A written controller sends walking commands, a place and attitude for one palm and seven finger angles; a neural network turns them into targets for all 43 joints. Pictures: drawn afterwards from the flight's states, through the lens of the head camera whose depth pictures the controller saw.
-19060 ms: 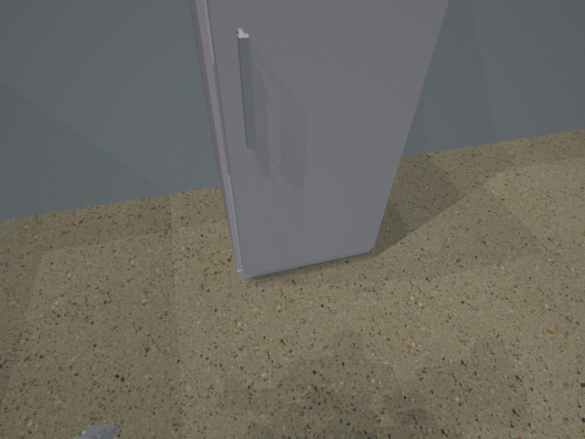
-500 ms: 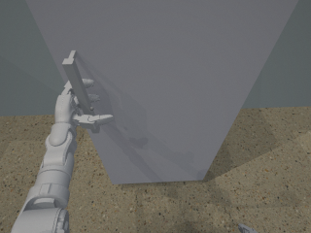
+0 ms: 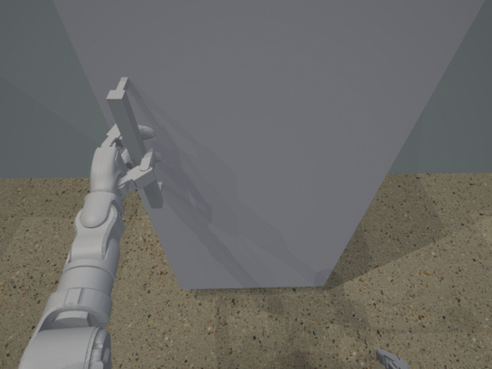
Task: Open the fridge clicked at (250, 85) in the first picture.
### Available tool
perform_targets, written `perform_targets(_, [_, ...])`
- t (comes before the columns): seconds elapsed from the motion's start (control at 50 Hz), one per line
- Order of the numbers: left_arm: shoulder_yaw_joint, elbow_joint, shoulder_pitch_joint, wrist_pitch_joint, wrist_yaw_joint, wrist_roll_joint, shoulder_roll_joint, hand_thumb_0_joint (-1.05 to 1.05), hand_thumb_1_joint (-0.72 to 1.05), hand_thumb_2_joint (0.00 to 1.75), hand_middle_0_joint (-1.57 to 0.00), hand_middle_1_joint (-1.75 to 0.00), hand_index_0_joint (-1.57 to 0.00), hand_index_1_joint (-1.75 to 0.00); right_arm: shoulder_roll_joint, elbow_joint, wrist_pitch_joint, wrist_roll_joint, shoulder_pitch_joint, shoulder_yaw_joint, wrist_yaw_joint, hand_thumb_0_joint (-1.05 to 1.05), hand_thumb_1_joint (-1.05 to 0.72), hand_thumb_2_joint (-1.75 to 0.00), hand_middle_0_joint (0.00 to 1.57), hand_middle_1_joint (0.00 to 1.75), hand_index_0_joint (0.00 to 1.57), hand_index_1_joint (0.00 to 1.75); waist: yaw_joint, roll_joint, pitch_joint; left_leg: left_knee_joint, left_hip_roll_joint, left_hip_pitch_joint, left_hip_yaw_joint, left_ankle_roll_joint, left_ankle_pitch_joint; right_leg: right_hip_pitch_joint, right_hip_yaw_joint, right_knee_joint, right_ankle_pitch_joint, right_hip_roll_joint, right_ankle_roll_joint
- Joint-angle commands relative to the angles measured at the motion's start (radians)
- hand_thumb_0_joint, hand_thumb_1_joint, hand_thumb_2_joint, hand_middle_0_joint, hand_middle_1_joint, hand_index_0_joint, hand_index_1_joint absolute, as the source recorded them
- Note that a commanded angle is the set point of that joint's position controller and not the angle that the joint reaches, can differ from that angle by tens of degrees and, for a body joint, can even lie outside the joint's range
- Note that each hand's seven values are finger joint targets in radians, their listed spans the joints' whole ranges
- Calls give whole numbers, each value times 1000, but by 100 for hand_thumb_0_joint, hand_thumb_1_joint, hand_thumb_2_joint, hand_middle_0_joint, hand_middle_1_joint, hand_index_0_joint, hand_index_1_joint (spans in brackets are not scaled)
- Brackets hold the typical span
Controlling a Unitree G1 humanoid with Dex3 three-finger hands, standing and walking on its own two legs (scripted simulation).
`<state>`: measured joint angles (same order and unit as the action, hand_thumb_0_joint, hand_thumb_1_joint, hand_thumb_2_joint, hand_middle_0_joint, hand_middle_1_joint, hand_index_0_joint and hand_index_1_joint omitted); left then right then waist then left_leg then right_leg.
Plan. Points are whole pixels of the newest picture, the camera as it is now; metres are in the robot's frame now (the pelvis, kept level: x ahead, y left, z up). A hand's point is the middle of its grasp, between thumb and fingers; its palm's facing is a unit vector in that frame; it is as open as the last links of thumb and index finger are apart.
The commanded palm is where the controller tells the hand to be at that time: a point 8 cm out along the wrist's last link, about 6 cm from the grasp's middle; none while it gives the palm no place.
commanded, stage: grip the handle and tug to test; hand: left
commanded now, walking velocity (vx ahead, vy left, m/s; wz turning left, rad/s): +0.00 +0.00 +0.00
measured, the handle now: (143, 152) +0.46 +0.21 +0.10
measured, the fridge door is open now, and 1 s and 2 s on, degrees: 0 1 33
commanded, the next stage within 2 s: pull the door a little, standing still in 0.62 s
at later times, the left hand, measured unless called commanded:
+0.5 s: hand (148, 170) +0.40 +0.18 +0.11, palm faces +0.07 -1.00 +0.00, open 5.8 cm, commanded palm +0.35 +0.22 +0.11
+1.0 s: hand (148, 172) +0.39 +0.18 +0.11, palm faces +0.07 -1.00 -0.01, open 5.9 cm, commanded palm +0.33 +0.22 +0.11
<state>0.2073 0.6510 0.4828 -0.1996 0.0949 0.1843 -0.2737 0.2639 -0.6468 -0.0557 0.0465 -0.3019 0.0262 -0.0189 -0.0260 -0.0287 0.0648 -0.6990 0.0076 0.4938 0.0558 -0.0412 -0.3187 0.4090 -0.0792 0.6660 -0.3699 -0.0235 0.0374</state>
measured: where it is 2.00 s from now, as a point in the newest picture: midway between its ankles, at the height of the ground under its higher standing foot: outside the picture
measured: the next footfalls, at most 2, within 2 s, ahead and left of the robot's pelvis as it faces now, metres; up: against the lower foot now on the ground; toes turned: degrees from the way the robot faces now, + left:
none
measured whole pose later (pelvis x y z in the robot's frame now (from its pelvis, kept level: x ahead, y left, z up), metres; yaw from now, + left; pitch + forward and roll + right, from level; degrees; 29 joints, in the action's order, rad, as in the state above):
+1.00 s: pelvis +0.03 +0.00 +0.01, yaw -3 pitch +7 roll -1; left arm 0.23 0.31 0.22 -0.06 0.09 0.21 -0.25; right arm 0.25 -0.57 -0.03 0.04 -0.28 0.02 0.00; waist -0.03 -0.03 0.09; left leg -0.65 0.01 0.43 0.10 -0.04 -0.34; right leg 0.36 -0.03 0.62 -0.37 -0.03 0.03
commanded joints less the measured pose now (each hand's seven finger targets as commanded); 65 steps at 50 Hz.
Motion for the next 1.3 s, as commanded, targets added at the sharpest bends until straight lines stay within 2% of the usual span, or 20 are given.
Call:
perform_targets(0.0, [-10,-212,421,-73,33,3,-135,0,90,90,-45,-140,-45,-140,137,110,-42,5,2,-49,-16,0,-90,-90,20,30,20,30,-37,2,293,64,-3,-276,-89,3,267,24,51,-83,336,-15,-12])
perform_targets(0.08, [16,-209,413,-81,40,8,-162,0,90,90,-45,-140,-45,-140,136,111,-42,4,1,-49,-17,0,-90,-90,20,30,20,30,-25,-9,320,60,-6,-279,-85,2,274,3,56,-81,351,-14,-11])
perform_targets(0.2, [12,-180,417,-84,49,13,-160,0,90,90,-45,-140,-45,-140,135,116,-40,7,6,-44,-19,0,-90,-90,20,30,20,30,-27,-15,278,69,-9,-242,-79,0,224,9,59,-90,318,-13,-12])
perform_targets(0.26, [52,-188,362,-85,53,19,-200,0,90,90,-45,-140,-45,-140,139,126,-40,7,8,-47,-20,0,-90,-90,20,30,20,30,-10,8,302,68,-10,-230,-73,-3,231,-27,66,-89,339,-12,-13])
perform_targets(0.3, [27,-212,341,-84,57,25,-163,0,90,90,-45,-140,-45,-140,134,134,-44,8,13,-47,-17,0,-90,-90,20,30,20,30,-10,9,305,70,-10,-238,-68,-4,236,-29,63,-89,346,-13,-14])
perform_targets(0.38, [26,-270,249,-82,58,27,-153,0,90,90,-45,-140,-45,-140,133,148,-47,9,19,-49,-10,0,-90,-90,20,30,20,30,9,-29,322,69,-5,-260,-69,1,288,-39,58,-77,374,-15,-9])
perform_targets(0.42, [12,-285,238,-76,55,31,-131,0,90,90,-45,-140,-45,-140,133,152,-49,8,17,-51,-8,0,-90,-90,20,30,20,30,2,-2,302,67,-3,-259,-69,-2,300,-34,52,-78,378,-17,-10])
perform_targets(0.48, [42,-331,173,-67,52,32,-163,0,90,90,-45,-140,-45,-140,135,163,-49,8,24,-52,-6,0,-90,-90,20,30,20,30,18,6,310,74,-4,-241,-60,-3,305,-68,62,-77,410,-15,-12])
perform_targets(0.68, [72,-502,-40,-4,51,51,-155,0,90,90,-45,-140,-45,-140,124,187,-46,9,36,-60,3,0,-90,-90,20,30,20,30,46,-20,323,63,12,-301,-53,6,525,-107,55,-61,547,-15,-16])
perform_targets(0.7, [50,-533,-40,3,52,50,-134,0,90,90,-45,-140,-45,-140,122,192,-45,7,37,-59,4,0,-90,-90,20,30,20,30,39,-27,340,63,13,-323,-54,7,556,-107,53,-60,559,-15,-18])
perform_targets(0.72, [95,-506,14,6,42,44,-197,0,90,90,-45,-140,-45,-140,132,178,-38,8,24,-62,-3,0,-90,-90,20,30,20,30,25,-7,314,56,17,-312,-57,8,560,-96,54,-63,557,-17,-18])
perform_targets(0.76, [46,-480,116,23,35,34,-151,0,90,90,-45,-140,-45,-140,127,167,-31,7,24,-56,-7,0,-90,-90,20,30,20,30,-6,-14,267,62,16,-300,-64,10,520,-56,49,-70,524,-20,-20])
perform_targets(0.86, [45,-554,-41,40,30,31,-128,0,90,90,-45,-140,-45,-140,119,187,-28,3,32,-63,-1,0,-90,-90,20,30,20,30,37,-57,350,55,23,-370,-70,23,645,-80,45,-58,548,-15,-18])
perform_targets(0.92, [33,-613,-129,44,34,34,-119,0,90,90,-45,-140,-45,-140,116,204,-26,0,41,-63,4,0,-90,-90,20,30,20,30,48,-19,374,55,26,-381,-71,24,685,-115,41,-56,571,-15,-17])
perform_targets(1.12, [7,-910,-573,88,43,66,-71,0,90,90,-45,-140,-45,-140,94,280,-20,2,112,-50,11,0,-90,-90,20,30,20,30,87,-9,293,93,32,-363,-49,17,689,-203,37,-73,643,-8,-20])
perform_targets(1.18, [-37,-1068,-752,113,36,70,-18,0,90,90,-45,-140,-45,-140,78,306,-23,2,135,-47,13,0,-90,-90,20,30,20,30,87,-23,248,100,31,-365,-42,17,667,-198,32,-82,653,-4,-25])
perform_targets(1.2, [-20,-1104,-699,118,24,64,-50,0,90,90,-45,-140,-45,-140,84,300,-23,0,136,-46,8,0,-90,-90,20,30,20,30,69,-13,227,103,31,-357,-47,18,630,-179,30,-87,631,-6,-26])
perform_targets(1.22, [132,-1165,-207,51,-88,-71,-363,0,90,90,-45,-140,-45,-140,92,273,-11,1,109,-19,-39,0,-90,-90,20,30,20,30,0,-53,94,135,20,-380,-43,-15,461,-108,145,-212,587,55,-47])
perform_targets(1.26, [-20,-981,-532,61,-128,-86,-102,0,90,90,-45,-140,-45,-140,74,223,10,-27,144,-34,-60,0,-90,-90,20,30,20,30,6,55,97,130,31,-406,-50,-23,385,-97,141,-272,596,91,-77])
perform_targets(1.28, [-69,-979,-607,72,-132,-101,-59,0,90,90,-45,-140,-45,-140,76,232,23,-32,143,-30,-65,0,-90,-90,20,30,20,30,5,29,120,150,42,-445,-53,-28,477,-117,121,-241,655,89,-79])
